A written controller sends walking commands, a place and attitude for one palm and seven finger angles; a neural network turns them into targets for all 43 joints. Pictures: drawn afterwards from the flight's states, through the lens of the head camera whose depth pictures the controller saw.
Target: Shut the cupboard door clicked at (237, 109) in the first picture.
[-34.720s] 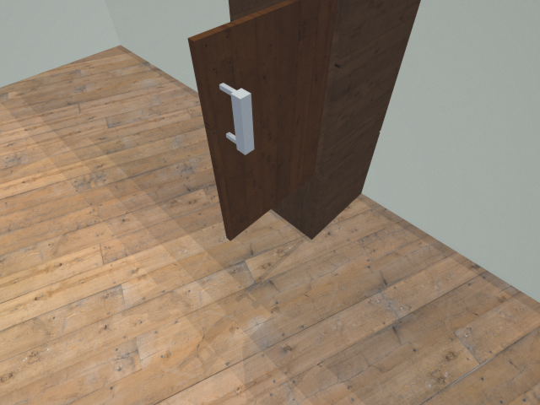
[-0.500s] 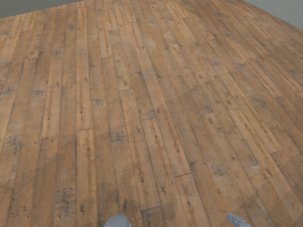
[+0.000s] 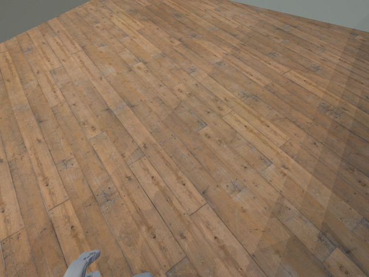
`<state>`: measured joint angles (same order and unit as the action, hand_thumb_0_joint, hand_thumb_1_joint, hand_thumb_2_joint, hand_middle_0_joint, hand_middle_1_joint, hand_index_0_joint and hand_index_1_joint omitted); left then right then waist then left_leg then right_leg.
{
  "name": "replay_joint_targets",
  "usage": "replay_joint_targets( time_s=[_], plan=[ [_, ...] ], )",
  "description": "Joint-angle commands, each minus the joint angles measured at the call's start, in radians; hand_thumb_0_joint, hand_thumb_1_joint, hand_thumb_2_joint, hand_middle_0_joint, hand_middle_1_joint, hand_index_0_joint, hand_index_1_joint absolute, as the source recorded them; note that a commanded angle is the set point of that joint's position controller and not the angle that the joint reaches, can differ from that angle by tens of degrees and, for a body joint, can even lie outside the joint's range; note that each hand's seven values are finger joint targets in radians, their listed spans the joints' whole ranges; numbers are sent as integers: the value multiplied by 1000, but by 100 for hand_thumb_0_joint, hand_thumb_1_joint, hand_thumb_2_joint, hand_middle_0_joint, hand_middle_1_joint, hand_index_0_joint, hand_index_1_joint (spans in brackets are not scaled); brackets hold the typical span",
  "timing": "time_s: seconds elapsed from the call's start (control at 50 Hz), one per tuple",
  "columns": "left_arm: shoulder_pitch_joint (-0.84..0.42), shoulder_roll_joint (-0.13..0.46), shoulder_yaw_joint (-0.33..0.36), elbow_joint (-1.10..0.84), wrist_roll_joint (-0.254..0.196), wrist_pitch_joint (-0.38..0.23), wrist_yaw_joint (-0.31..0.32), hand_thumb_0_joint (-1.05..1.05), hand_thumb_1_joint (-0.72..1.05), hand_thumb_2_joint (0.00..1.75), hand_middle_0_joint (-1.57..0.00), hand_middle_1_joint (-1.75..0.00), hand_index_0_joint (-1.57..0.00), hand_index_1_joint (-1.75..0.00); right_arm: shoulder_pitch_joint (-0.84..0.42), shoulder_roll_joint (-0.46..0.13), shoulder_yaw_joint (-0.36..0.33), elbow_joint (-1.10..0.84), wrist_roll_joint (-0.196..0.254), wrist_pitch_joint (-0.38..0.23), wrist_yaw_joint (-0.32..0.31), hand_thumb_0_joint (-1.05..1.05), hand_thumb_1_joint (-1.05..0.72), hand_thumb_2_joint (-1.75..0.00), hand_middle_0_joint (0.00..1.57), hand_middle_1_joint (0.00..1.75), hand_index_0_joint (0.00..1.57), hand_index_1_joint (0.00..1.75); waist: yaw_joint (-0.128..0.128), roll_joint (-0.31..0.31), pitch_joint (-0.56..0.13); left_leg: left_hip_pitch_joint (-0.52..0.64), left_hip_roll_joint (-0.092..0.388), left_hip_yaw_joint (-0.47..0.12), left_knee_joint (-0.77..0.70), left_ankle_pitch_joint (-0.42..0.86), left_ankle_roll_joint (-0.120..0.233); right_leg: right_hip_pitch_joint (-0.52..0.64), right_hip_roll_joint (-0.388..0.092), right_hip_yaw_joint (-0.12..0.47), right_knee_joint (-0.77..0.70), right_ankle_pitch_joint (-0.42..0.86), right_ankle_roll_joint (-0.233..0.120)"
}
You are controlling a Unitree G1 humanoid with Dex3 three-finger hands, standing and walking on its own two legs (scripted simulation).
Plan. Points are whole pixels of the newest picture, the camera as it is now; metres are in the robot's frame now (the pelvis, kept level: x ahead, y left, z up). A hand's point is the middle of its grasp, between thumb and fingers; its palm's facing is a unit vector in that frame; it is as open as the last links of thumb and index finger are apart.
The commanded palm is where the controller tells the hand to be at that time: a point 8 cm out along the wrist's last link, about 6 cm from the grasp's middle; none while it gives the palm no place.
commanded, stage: turn to face it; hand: left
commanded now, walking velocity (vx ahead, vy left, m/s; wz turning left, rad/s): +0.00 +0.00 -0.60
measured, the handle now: out of the picture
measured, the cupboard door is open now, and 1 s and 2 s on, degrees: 60 60 60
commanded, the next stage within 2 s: take the last steps up to it in 1.70 s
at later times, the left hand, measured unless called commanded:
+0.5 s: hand out of the picture +0.13 +0.22 -0.16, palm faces -0.21 -0.96 -0.18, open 7.4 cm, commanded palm none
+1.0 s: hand (145, 257) +0.18 +0.12 -0.14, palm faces -0.53 -0.81 -0.25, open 7.4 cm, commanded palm none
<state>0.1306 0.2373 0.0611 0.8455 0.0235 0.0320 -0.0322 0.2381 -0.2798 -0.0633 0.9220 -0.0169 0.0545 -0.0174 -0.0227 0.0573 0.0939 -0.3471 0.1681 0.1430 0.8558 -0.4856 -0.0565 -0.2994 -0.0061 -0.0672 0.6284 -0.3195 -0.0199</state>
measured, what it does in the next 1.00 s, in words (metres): steps on the spot, turning right: left foot, then right foot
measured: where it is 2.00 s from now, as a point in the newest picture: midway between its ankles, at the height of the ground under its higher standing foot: outside the picture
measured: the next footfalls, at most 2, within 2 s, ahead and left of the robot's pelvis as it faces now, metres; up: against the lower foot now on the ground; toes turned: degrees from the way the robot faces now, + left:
left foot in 0.36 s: +0.08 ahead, +0.14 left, +0.00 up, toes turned -9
right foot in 0.76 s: -0.02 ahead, -0.11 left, +0.00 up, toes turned -32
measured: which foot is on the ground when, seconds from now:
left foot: up 0.00-0.34, down 0.36-0.76, up 0.78-1.00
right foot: down 0.00-0.36, up 0.38-0.74, down 0.76-1.00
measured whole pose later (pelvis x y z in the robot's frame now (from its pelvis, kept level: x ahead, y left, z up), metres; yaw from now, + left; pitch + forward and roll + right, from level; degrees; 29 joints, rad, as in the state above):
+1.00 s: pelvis +0.00 +0.00 +0.02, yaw -33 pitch +1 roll +1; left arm 0.18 0.21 0.05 0.89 0.02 0.03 -0.01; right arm 0.17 -0.26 -0.06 0.90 -0.02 0.06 -0.01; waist -0.01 0.01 0.08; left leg -0.50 0.08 0.03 1.03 -0.39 -0.08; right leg -0.27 0.02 0.02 0.49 -0.25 -0.03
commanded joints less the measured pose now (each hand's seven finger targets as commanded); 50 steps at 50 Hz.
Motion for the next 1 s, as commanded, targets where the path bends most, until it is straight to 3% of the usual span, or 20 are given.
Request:
replay_joint_targets(
  time_s=[0.0, 0.08, 0.22, 0.28, 0.3, 0.32, 0.34, 0.36, 0.4, 0.46, 0.62, 0.66, 0.7, 0.72, 0.74, 0.76, 0.78, 0.8, 0.86, 0.98],
  plan=[
    [80, 220, 63, -41, -1, -6, 45, 0, 90, 90, -20, -30, -20, -30, -85, -67, -13, -124, 3, -19, -7, 0, -90, -90, 20, 30, 20, 30, 61, -317, -94, -314, -46, -153, 355, -5, -12, 170, -304, 406, -324, 335, -183],
    [25, 169, 44, -61, -2, -15, 41, 0, 90, 90, -20, -30, -20, -30, -25, -59, -14, -86, -3, -17, 6, 0, -90, -90, 20, 30, 20, 30, 13, -197, -131, -190, -71, -130, 261, 135, -29, 103, -205, 272, -294, 333, -135],
    [89, 191, 59, -27, 7, -10, 38, 0, 90, 90, -20, -30, -20, -30, -73, -29, -7, -115, 8, -33, -5, 0, -90, -90, 20, 30, 20, 30, 48, -212, -151, -104, -123, -121, -50, 51, -23, 123, -217, 406, -248, 392, -177],
    [34, 181, 60, -31, -1, 0, 39, 0, 90, 90, -20, -30, -20, -30, 34, -29, -6, -83, 15, -45, -15, 0, -90, -90, 20, 30, 20, 30, -10, -201, -167, 113, -147, -115, -338, 203, -11, 10, -168, 412, -164, 376, -112],
    [20, 142, 53, -40, -9, 6, 37, 0, 90, 90, -20, -30, -20, -30, 82, -60, -9, -67, 12, -57, -19, 0, -90, -90, 20, 30, 20, 30, -31, -123, -190, 244, -93, -148, -475, 269, 1, -81, -95, 354, -96, 261, -60],
    [52, 74, 41, -57, -21, 10, 30, 0, 90, 90, -20, -30, -20, -30, 87, -154, -23, -69, -3, -67, -24, 0, -90, -90, 20, 30, 20, 30, -21, 167, -196, 341, 140, -389, -586, 313, 73, -246, 54, 221, 94, -37, 6],
    [35, 78, 36, -66, -13, 10, 25, 0, 90, 90, -20, -30, -20, -30, 92, -202, -30, -80, -9, -62, -29, 0, -90, -90, 20, 30, 20, 30, -28, 256, -164, 293, 305, -505, -594, 450, 170, -295, 62, 110, 320, -297, 41],
    [27, 105, 39, -68, -5, 11, 22, 0, 90, 90, -20, -30, -20, -30, 67, -184, -21, -99, -13, -56, -27, 0, -90, -90, 20, 30, 20, 30, -20, 132, -133, 201, 314, -465, -572, 473, 213, -254, 10, 141, 436, -270, 41],
    [52, 108, 60, -29, 3, 20, 8, 0, 90, 90, -20, -30, -20, -30, -19, -120, -7, -113, -17, -65, -35, 0, -90, -90, 20, 30, 20, 30, 23, 149, -116, 188, 221, -330, -547, 618, 196, -277, -5, 121, 562, -187, 65],
    [55, 81, 51, -23, -4, 26, -7, 0, 90, 90, -20, -30, -20, -30, -38, -103, -3, -115, -13, -63, -37, 0, -90, -90, 20, 30, 20, 30, 28, 128, -118, 254, 160, -166, -495, 705, 182, -287, -22, 69, 541, -134, 80],
    [-9, 48, 36, -49, -3, 23, -12, 0, 90, 90, -20, -30, -20, -30, 21, -136, -32, -70, -15, -51, -17, 0, -90, -90, 20, 30, 20, 30, -13, 166, -124, 269, 190, -63, -452, 628, 177, -143, -14, -26, 189, -109, 65],
    [13, 58, 36, -46, -3, 15, -9, 0, 90, 90, -20, -30, -20, -30, 6, -148, -39, -71, -14, -48, -11, 0, -90, -90, 20, 30, 20, 30, -1, 180, -126, 248, 198, -39, -403, 615, 156, -75, -7, -41, 77, -76, 50],
    [100, 90, 45, -17, -1, 5, -5, 0, 90, 90, -20, -30, -20, -30, -23, -149, -41, -78, -6, -45, -6, 0, -90, -90, 20, 30, 20, 30, 51, 91, -156, 142, 162, 12, -261, 516, 90, 122, 1, -42, -133, 120, 26],
    [170, 164, 60, 2, 6, -9, 4, 0, 90, 90, -20, -30, -20, -30, -20, -107, -36, -90, 3, -43, 0, 0, -90, -90, 20, 30, 20, 30, 87, -95, -200, 18, 87, 63, -76, 361, 33, 274, -127, 121, -243, 268, -22],
    [217, 273, 79, 19, 9, -18, 21, 0, 90, 90, -20, -30, -20, -30, -80, -26, -11, -147, 4, -41, 4, 0, -90, -90, 20, 30, 20, 30, 117, -407, -166, -257, -79, 61, 162, -157, -19, 345, -351, 469, -274, 616, -130],
    [246, 282, 77, 25, -6, -14, 35, 0, 90, 90, -20, -30, -20, -30, -97, -60, -10, -159, 3, -22, -5, 0, -90, -90, 20, 30, 20, 30, 124, -350, -166, -264, -70, -85, 300, -162, -11, 261, -409, 484, -284, 641, -199],
    [193, 243, 73, 15, -6, -13, 45, 0, 90, 90, -20, -30, -20, -30, -112, -55, -11, -146, 5, -15, -8, 0, -90, -90, 20, 30, 20, 30, 97, -281, -122, -299, -53, -139, 352, -85, -6, 221, -359, 443, -307, 498, -208],
    [120, 224, 71, -3, -3, -12, 49, 0, 90, 90, -20, -30, -20, -30, -109, -51, -12, -135, 4, -18, -8, 0, -90, -90, 20, 30, 20, 30, 73, -330, -106, -333, -47, -150, 362, -37, -11, 205, -321, 454, -318, 386, -196],
    [22, 165, 49, -36, -2, -18, 48, 0, 90, 90, -20, -30, -20, -30, -61, -61, -14, -99, -1, -21, 5, 0, -90, -90, 20, 30, 20, 30, 15, -232, -133, -230, -53, -141, 297, 103, -25, 144, -223, 297, -285, 386, -147],
    [106, 188, 53, -10, 1, -20, 41, 0, 90, 90, -20, -30, -20, -30, -101, -40, -8, -114, 3, -23, 1, 0, -90, -90, 20, 30, 20, 30, 51, -175, -147, -192, -102, -124, 98, 84, -36, 183, -217, 364, -264, 443, -176]
  ],
)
